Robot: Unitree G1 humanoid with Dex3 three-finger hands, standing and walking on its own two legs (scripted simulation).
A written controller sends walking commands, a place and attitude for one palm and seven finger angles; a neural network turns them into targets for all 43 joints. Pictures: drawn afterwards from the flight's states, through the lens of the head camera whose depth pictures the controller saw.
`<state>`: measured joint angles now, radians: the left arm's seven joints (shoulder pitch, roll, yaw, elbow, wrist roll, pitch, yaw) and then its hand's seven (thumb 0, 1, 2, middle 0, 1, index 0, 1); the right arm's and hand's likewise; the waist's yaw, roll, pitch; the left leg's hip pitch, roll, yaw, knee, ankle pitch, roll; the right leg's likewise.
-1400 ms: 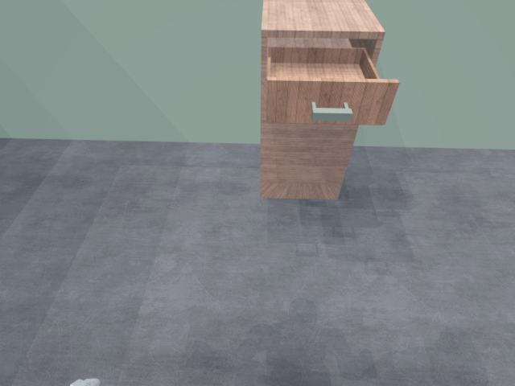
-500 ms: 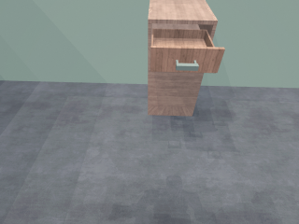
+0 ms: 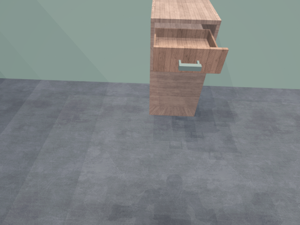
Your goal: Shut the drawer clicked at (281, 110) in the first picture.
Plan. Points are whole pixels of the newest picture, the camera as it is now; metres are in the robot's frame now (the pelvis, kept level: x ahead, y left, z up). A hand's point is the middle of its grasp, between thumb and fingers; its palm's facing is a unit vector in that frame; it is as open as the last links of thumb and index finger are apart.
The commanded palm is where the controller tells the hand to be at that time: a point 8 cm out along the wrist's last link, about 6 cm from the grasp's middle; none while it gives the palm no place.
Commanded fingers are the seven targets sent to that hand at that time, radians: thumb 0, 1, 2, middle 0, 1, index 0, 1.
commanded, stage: look at it before walking up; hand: left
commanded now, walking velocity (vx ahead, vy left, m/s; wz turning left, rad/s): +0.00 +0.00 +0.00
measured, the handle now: (189, 64) +0.86 -0.14 -0.02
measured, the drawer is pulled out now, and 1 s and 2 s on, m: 0.30 0.30 0.30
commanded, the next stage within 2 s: walk to a spot facing it in 0.04 s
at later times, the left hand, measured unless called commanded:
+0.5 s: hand out of the picture +0.07 +0.20 -0.18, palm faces -0.11 -0.95 -0.28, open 7.4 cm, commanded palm none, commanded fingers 0.00 0.90 0.90 -0.20 -0.30 -0.20 -0.30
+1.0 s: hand out of the picture +0.08 +0.19 -0.17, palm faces -0.29 -0.92 -0.26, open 7.4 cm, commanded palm none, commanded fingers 0.00 0.90 0.90 -0.20 -0.30 -0.20 -0.30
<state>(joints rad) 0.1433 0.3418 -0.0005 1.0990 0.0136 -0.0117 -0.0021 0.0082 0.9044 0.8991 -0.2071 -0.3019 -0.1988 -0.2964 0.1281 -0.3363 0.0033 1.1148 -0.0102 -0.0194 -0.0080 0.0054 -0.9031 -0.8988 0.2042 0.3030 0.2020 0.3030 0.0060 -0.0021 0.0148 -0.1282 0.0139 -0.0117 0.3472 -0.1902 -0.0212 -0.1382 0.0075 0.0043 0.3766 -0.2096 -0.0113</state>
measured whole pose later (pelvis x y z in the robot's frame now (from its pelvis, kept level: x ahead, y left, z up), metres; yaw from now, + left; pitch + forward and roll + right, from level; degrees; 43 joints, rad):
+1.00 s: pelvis -0.02 +0.00 -0.01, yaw -24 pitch +2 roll +1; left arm 0.28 0.23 0.08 0.91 0.03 0.05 0.00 0.01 0.90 0.90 -0.21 -0.30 -0.20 -0.30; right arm 0.12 -0.22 -0.06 0.89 0.00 0.02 -0.03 0.01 -0.91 -0.90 0.20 0.30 0.20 0.30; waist 0.07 -0.03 0.03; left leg -0.30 -0.01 -0.04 0.66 -0.39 -0.03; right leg -0.35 0.13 0.21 0.46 -0.14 -0.05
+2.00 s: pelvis +0.17 -0.19 -0.02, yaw -52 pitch -2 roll -1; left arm 0.36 0.23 0.08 1.05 0.03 0.00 -0.01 0.01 0.91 0.90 -0.20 -0.30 -0.19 -0.30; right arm 0.25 -0.13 -0.03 0.94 -0.03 -0.08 0.00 0.00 -0.91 -0.90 0.20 0.30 0.20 0.30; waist 0.02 -0.06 -0.01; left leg -0.29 0.06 0.17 0.59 -0.28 0.05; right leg -0.34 0.02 0.00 1.01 -0.39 -0.04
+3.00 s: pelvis +0.29 -0.41 -0.02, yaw -45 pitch +1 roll -1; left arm 0.19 0.25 0.10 0.95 0.02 0.06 0.02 0.01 0.91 0.90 -0.20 -0.30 -0.19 -0.30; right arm 0.23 -0.19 -0.07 0.92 -0.03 0.01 -0.01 0.00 -0.91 -0.90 0.20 0.30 0.20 0.30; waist -0.02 -0.06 0.06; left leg -0.38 0.05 0.09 0.67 -0.30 0.03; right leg -0.50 -0.09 -0.12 1.11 -0.46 0.06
